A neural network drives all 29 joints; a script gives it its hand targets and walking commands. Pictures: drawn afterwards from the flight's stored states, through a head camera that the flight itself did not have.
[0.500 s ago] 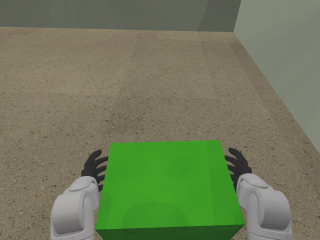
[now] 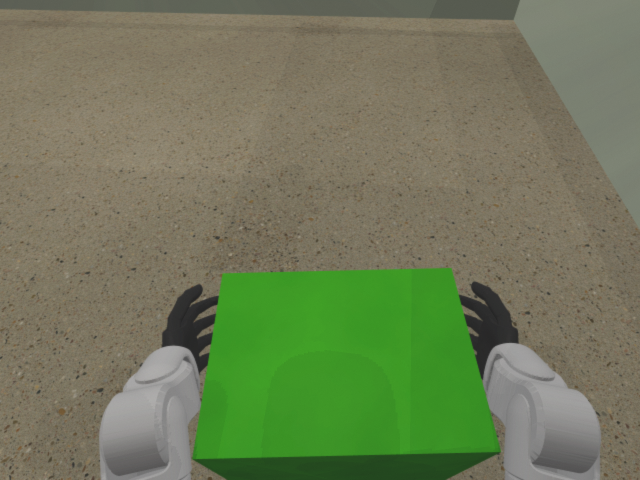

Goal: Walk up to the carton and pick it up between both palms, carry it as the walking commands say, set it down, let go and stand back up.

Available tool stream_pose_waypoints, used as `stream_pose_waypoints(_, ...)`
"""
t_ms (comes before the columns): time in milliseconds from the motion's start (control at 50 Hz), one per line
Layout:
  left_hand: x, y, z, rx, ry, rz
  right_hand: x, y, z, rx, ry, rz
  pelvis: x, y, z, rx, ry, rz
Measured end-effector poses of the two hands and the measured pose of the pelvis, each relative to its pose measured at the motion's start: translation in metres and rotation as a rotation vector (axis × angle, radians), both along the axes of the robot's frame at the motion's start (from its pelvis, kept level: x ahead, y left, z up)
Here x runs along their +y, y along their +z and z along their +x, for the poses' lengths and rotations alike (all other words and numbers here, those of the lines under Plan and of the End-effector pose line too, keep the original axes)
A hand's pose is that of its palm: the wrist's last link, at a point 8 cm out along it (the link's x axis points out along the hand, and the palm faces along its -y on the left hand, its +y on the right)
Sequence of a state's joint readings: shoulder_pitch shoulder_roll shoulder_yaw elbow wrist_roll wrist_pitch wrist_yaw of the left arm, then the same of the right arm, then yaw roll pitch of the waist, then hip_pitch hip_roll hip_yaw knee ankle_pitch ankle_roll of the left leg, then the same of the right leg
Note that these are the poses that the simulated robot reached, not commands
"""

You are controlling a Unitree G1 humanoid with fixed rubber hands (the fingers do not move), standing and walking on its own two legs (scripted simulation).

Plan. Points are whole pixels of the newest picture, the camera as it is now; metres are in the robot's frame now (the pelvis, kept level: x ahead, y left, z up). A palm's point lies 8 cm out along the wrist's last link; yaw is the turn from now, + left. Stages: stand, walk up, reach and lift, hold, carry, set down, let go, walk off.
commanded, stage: carry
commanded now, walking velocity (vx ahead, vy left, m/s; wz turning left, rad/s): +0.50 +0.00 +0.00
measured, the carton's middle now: (338, 390) +0.25 +0.01 +0.01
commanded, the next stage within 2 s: none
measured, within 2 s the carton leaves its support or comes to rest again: neither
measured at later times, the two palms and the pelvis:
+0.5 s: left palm (252, 159) +0.61 +0.16 +0.07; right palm (454, 167) +0.59 -0.18 +0.07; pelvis +0.34 +0.00 -0.02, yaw -2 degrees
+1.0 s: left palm (262, 80) +0.94 +0.20 +0.05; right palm (407, 79) +0.93 -0.14 +0.05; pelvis +0.67 +0.03 -0.02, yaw -3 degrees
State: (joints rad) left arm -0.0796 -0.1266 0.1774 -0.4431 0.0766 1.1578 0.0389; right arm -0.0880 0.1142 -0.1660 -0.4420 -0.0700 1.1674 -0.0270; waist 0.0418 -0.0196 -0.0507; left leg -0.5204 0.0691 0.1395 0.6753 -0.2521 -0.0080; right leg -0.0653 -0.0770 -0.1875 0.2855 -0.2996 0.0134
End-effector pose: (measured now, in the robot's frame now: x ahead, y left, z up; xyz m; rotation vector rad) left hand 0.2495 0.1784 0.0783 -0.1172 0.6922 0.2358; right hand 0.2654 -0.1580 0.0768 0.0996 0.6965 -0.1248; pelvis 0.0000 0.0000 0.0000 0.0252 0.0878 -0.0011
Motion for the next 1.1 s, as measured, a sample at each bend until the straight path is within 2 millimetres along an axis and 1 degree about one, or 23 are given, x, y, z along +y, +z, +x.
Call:
stream_pose_waypoints(60,0.010,-0.006,0.043,-0.023,0.001,-0.016,0.010,-0.003,0.042,-0.022,-0.007,-0.004,0.009,-0.009,0.043,-0.006,-0.005,-0.001)
stream_pose_waypoints(100,0.016,-0.014,0.077,-0.040,-0.012,-0.026,0.016,-0.008,0.071,-0.039,-0.020,-0.014,0.018,-0.021,0.074,-0.016,-0.024,-0.002)
stream_pose_waypoints(140,0.019,-0.024,0.110,-0.022,-0.043,-0.027,0.019,-0.016,0.095,-0.022,-0.036,-0.034,0.025,-0.024,0.099,-0.018,-0.039,0.009)
stream_pose_waypoints(200,0.016,-0.030,0.151,0.039,-0.093,-0.026,0.016,-0.023,0.119,0.040,-0.077,-0.044,0.031,-0.016,0.131,-0.013,-0.060,-0.009)
stream_pose_waypoints(240,0.010,-0.029,0.176,0.063,-0.111,-0.044,0.010,-0.021,0.134,0.064,-0.110,-0.045,0.033,-0.008,0.155,-0.007,-0.064,-0.020)
stream_pose_waypoints(280,0.004,-0.025,0.201,0.062,-0.127,-0.055,0.005,-0.014,0.153,0.063,-0.137,-0.042,0.034,-0.001,0.180,-0.003,-0.065,-0.031)
stream_pose_waypoints(340,-0.003,-0.015,0.242,0.030,-0.147,-0.049,-0.001,-0.002,0.190,0.032,-0.151,-0.043,0.030,0.004,0.219,-0.002,-0.062,-0.045)
stream_pose_waypoints(420,-0.009,-0.006,0.297,-0.019,-0.129,-0.040,-0.008,0.005,0.253,-0.018,-0.130,-0.038,0.019,0.001,0.277,-0.009,-0.057,-0.049)
stream_pose_waypoints(480,-0.015,-0.005,0.341,-0.053,-0.103,-0.026,-0.015,0.000,0.305,-0.051,-0.103,-0.024,0.006,-0.012,0.326,-0.025,-0.039,-0.043)
stream_pose_waypoints(520,-0.019,-0.009,0.370,-0.068,-0.084,-0.009,-0.020,-0.008,0.342,-0.067,-0.076,-0.017,-0.003,-0.023,0.358,-0.038,-0.013,-0.045)
stream_pose_waypoints(540,-0.020,-0.012,0.383,-0.053,-0.076,0.003,-0.021,-0.012,0.358,-0.053,-0.057,-0.019,-0.005,-0.024,0.371,-0.038,-0.009,-0.052)
stream_pose_waypoints(580,-0.020,-0.017,0.403,0.001,-0.054,0.010,-0.021,-0.018,0.387,0.001,-0.026,-0.022,-0.010,-0.019,0.395,-0.036,0.004,-0.048)
stream_pose_waypoints(620,-0.018,-0.018,0.421,0.045,-0.029,0.009,-0.018,-0.020,0.413,0.044,-0.008,-0.015,-0.013,-0.011,0.419,-0.030,0.013,-0.038)
stream_pose_waypoints(700,-0.012,-0.007,0.462,0.036,-0.002,-0.019,-0.009,-0.010,0.464,0.039,0.017,0.022,-0.014,0.002,0.468,-0.018,0.020,-0.015)
stream_pose_waypoints(760,-0.006,0.003,0.501,-0.004,0.004,-0.016,-0.003,-0.001,0.505,-0.001,0.026,0.020,-0.009,0.004,0.507,-0.015,0.017,-0.005)
stream_pose_waypoints(820,0.000,0.004,0.546,-0.029,-0.008,-0.020,0.003,0.002,0.546,-0.027,0.016,0.013,-0.001,0.000,0.550,-0.019,0.014,-0.006)
stream_pose_waypoints(880,0.008,-0.004,0.596,-0.043,-0.026,-0.034,0.011,-0.001,0.589,-0.040,-0.003,-0.003,0.011,-0.010,0.599,-0.024,0.004,-0.011)
stream_pose_waypoints(920,0.015,-0.015,0.633,-0.054,-0.048,-0.042,0.017,-0.008,0.620,-0.051,-0.022,-0.012,0.021,-0.023,0.632,-0.032,-0.017,-0.016)
stream_pose_waypoints(940,0.017,-0.021,0.651,-0.043,-0.062,-0.045,0.019,-0.013,0.634,-0.041,-0.029,-0.025,0.025,-0.026,0.645,-0.031,-0.024,-0.007)
stream_pose_waypoints(980,0.019,-0.030,0.681,0.005,-0.093,-0.042,0.022,-0.020,0.655,0.008,-0.050,-0.045,0.031,-0.023,0.665,-0.029,-0.037,-0.012)
stream_pose_waypoints(1020,0.019,-0.033,0.705,0.045,-0.112,-0.050,0.022,-0.022,0.671,0.049,-0.069,-0.053,0.035,-0.015,0.684,-0.022,-0.048,-0.022)
stream_pose_waypoints(1060,0.016,-0.032,0.726,0.062,-0.118,-0.070,0.020,-0.018,0.686,0.066,-0.093,-0.053,0.038,-0.007,0.704,-0.015,-0.053,-0.034)
stream_pose_waypoints(1100,0.014,-0.026,0.746,0.051,-0.121,-0.085,0.017,-0.010,0.704,0.054,-0.109,-0.054,0.039,-0.001,0.723,-0.009,-0.054,-0.042)
